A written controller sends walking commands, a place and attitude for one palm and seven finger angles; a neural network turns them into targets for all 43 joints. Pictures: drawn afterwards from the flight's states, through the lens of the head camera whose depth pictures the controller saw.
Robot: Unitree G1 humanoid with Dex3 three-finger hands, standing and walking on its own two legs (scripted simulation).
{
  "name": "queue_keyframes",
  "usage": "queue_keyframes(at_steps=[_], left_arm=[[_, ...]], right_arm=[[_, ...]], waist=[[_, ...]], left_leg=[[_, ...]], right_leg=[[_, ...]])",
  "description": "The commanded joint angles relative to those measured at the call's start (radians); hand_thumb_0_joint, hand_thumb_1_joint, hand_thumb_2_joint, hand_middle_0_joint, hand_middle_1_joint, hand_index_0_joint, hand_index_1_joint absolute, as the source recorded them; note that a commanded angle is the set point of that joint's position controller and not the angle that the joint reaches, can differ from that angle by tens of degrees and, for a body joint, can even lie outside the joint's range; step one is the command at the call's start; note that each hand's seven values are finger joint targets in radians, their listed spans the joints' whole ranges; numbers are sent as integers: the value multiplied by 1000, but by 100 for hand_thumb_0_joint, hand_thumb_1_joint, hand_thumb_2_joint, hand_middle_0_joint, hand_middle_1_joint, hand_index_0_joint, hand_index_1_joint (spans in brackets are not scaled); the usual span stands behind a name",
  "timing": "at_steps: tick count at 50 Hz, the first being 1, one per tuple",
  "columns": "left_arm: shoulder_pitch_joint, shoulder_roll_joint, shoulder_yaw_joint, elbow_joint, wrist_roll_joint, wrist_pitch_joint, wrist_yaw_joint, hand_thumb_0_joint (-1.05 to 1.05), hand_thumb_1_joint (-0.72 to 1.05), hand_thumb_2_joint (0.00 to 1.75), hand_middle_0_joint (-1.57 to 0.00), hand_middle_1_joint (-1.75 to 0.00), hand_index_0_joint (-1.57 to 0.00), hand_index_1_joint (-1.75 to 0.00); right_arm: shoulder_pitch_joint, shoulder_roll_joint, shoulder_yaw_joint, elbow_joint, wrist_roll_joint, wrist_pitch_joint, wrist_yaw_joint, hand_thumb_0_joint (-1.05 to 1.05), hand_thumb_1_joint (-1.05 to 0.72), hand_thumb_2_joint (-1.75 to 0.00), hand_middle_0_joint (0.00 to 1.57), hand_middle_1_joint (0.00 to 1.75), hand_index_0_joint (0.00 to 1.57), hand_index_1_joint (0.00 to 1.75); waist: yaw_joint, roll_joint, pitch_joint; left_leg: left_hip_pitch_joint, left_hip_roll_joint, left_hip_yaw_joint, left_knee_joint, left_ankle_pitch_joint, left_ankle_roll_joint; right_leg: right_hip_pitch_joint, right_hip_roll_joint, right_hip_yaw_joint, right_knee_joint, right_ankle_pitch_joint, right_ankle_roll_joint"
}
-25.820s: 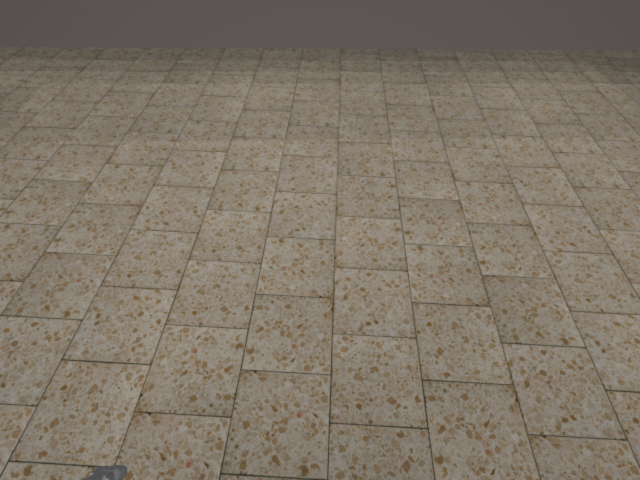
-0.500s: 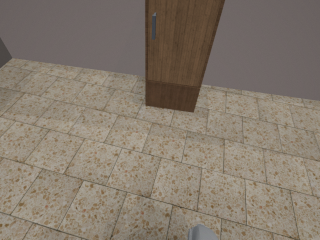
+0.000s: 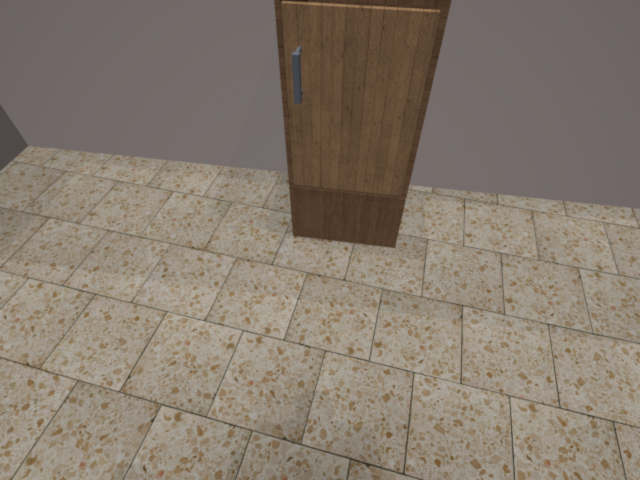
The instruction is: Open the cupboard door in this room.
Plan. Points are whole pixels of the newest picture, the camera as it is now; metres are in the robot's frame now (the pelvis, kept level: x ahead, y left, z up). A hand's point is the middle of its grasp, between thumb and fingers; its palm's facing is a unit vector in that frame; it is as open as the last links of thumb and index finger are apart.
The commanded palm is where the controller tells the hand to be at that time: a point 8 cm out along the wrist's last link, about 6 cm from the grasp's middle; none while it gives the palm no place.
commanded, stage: stand and wait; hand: left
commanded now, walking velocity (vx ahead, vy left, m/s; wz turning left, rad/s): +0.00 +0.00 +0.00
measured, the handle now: (298, 75) +1.10 +0.13 -0.03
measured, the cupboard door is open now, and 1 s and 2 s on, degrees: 0 0 0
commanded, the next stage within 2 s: look at it before walking up in 0.84 s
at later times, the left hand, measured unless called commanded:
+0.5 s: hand out of the picture +0.00 +0.18 -0.17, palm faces +0.03 -0.99 -0.14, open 7.3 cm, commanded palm none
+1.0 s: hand out of the picture +0.07 +0.19 -0.17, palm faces +0.01 -0.98 -0.18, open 7.3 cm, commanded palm none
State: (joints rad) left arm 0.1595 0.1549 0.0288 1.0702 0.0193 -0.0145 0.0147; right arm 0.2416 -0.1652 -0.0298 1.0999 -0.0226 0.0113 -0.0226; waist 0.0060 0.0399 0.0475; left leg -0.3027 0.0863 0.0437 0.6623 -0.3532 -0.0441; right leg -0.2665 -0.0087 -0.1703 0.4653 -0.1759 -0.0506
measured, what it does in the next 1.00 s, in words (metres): steps on the spot: left foot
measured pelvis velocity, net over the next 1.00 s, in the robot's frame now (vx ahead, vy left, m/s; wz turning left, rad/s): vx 0.07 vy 0.03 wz -0.02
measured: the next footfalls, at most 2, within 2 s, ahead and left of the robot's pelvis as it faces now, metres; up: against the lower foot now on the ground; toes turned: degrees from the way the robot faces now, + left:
left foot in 0.02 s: +0.06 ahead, +0.13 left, +0.00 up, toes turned +5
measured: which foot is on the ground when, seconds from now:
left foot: up 0.00-0.00, down 0.02-1.00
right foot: down 0.00-1.00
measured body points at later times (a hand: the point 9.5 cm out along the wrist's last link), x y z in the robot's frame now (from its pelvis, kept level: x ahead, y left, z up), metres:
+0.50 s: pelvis +0.05 +0.03 +0.01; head +0.07 +0.03 +0.46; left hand +0.00 +0.23 -0.15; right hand +0.04 -0.19 -0.15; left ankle +0.02 +0.13 -0.73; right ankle +0.05 -0.10 -0.73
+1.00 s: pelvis +0.07 +0.03 +0.01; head +0.08 +0.03 +0.46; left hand +0.07 +0.25 -0.15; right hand +0.04 -0.18 -0.15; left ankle +0.02 +0.13 -0.73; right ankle +0.05 -0.10 -0.73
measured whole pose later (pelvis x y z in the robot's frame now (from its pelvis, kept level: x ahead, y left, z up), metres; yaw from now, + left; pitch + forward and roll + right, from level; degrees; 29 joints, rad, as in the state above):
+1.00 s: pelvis +0.07 +0.03 +0.01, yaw -1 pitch -1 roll +0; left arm 0.28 0.14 0.00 1.14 0.01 -0.01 0.04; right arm 0.30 -0.10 0.00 1.16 -0.01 -0.02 -0.04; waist 0.00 0.00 0.04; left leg -0.08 0.02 0.10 0.38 -0.29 0.01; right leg -0.15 -0.06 -0.12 0.41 -0.24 0.02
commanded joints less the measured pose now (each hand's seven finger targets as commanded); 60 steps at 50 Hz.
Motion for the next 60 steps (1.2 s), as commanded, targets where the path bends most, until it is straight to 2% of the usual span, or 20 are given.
queue_keyframes(at_steps=[1, 2, 3, 4, 5, 9, 12, 26, 37, 39, 52, 60], left_arm=[[36, 86, 14, -27, -18, 5, 7, 0, 90, 90, -20, -30, -20, -30], [61, 69, 10, -26, -19, 9, 6, 0, 90, 90, -20, -30, -20, -30], [71, 69, 10, -12, -16, 17, 6, 0, 90, 90, -20, -30, -20, -30], [91, 76, 9, 0, -11, 19, 3, 0, 90, 90, -20, -30, -20, -30], [128, 73, 3, 19, -7, 16, 2, 0, 90, 90, -20, -30, -20, -30], [164, 81, -13, 52, -11, 1, 7, 0, 90, 90, -20, -30, -20, -30], [174, 74, -19, 63, -13, -6, 11, 0, 90, 90, -20, -30, -20, -30], [228, 52, -24, 80, -13, -9, 27, 0, 90, 90, -20, -30, -20, -30], [209, 58, -19, 64, -14, -4, 31, 0, 90, 90, -20, -30, -20, -30], [210, 59, -18, 61, -14, -4, 31, 0, 90, 90, -20, -30, -20, -30], [202, 69, -17, 54, -13, -7, 30, 0, 90, 90, -20, -30, -20, -30], [201, 66, -16, 59, -12, -7, 29, 0, 90, 90, -20, -30, -20, -30]], right_arm=[[153, -51, 2, 20, 5, -29, 1, 0, -90, -90, 20, 30, 20, 30], [122, -82, 1, 2, 3, -33, -3, 0, -90, -90, 20, 30, 20, 30], [65, -92, 1, -7, 4, -33, -2, 0, -90, -90, 20, 30, 20, 30], [21, -94, 2, -19, 8, -32, -4, 0, -90, -90, 20, 30, 20, 30], [-2, -87, 5, -28, 10, -35, -6, 0, -90, -90, 20, 30, 20, 30], [44, -68, 7, -16, 15, -38, -9, 0, -90, -90, 20, 30, 20, 30], [74, -64, 9, 0, 16, -39, -11, 0, -90, -90, 20, 30, 20, 30], [109, -50, 16, 38, 18, -48, -20, 0, -90, -90, 20, 30, 20, 30], [142, -32, 15, 53, 17, -48, -23, 0, -90, -90, 20, 30, 20, 30], [145, -35, 14, 52, 17, -48, -23, 0, -90, -90, 20, 30, 20, 30], [137, -39, 9, 50, 18, -48, -22, 0, -90, -90, 20, 30, 20, 30], [130, -44, 9, 46, 18, -47, -22, 0, -90, -90, 20, 30, 20, 30]], waist=[[-20, -13, 7], [0, 67, 43], [14, 176, 63], [35, 204, 85], [46, 154, 74], [22, 10, 24], [2, -39, 1], [1, -44, -1], [3, -18, 31], [5, -35, 27], [1, -40, 19], [-2, -37, 40]], left_leg=[[184, 61, -83, -303, 142, 27], [71, 122, -143, -379, 68, 54], [-52, 143, -194, -476, -52, 74], [-113, 134, -186, -511, -77, 78], [-86, 114, -156, -501, -62, 75], [53, 59, -84, -417, 99, 55], [130, 48, -57, -384, 184, 52], [171, 48, -38, -346, 361, 61], [148, 46, -30, -341, 398, 59], [154, 46, -31, -333, 412, 60], [174, 42, -28, -341, 383, 62], [166, 41, -31, -353, 330, 62]], right_leg=[[-139, -143, 162, -129, -203, 11], [-65, -103, 134, -116, -162, 41], [40, -83, 90, -68, -125, 66], [106, -83, 89, -37, -77, 68], [121, -93, 95, -52, -38, 67], [118, -126, 127, -140, 33, 58], [92, -137, 137, -157, 47, 53], [124, -140, 131, -112, 165, 48], [143, -137, 126, -90, 193, 42], [145, -136, 124, -86, 203, 42], [143, -136, 132, -97, 197, 39], [129, -133, 135, -112, 150, 39]])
